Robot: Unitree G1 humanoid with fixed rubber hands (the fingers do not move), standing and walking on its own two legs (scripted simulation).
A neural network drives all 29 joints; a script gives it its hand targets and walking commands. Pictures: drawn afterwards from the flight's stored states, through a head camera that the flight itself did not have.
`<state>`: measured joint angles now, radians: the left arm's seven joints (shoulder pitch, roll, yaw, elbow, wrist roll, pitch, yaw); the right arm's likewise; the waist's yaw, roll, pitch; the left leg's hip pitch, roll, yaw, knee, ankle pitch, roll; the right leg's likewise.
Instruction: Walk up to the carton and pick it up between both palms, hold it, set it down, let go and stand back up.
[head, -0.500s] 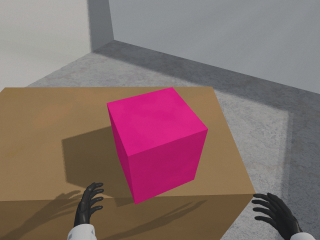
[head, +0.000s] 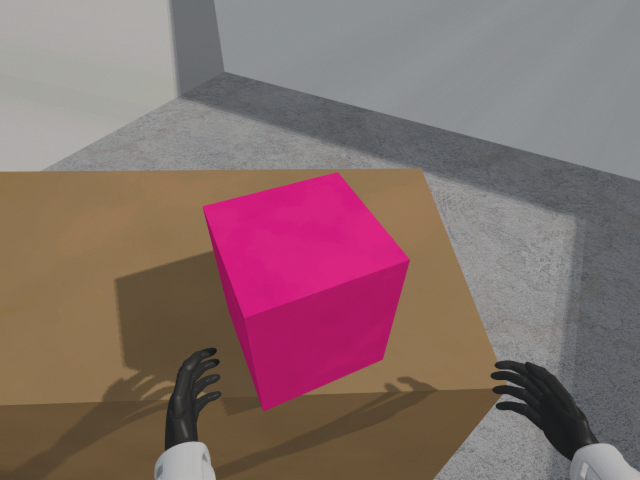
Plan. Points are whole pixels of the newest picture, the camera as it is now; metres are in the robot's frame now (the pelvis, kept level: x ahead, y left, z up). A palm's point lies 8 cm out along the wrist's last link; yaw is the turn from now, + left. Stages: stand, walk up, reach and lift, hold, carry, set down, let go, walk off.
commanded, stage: reach and lift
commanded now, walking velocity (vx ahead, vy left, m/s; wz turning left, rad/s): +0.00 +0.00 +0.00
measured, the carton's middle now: (301, 290) +0.39 +0.03 +0.00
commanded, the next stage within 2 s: none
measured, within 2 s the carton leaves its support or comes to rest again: neither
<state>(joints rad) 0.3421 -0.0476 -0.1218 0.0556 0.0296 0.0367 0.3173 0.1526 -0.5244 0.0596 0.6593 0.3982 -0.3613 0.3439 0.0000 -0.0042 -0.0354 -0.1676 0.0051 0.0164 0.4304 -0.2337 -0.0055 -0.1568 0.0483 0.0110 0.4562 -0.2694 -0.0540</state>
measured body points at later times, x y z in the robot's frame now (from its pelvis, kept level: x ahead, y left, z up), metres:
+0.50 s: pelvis +0.00 +0.00 +0.00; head -0.01 +0.01 +0.45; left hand +0.25 +0.17 +0.04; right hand +0.27 -0.27 +0.03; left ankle +0.00 +0.13 -0.74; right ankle -0.01 -0.09 -0.74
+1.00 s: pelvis -0.01 +0.00 +0.00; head -0.01 +0.00 +0.45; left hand +0.31 +0.17 +0.08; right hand +0.35 -0.25 +0.09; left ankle +0.00 +0.13 -0.74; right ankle -0.01 -0.09 -0.74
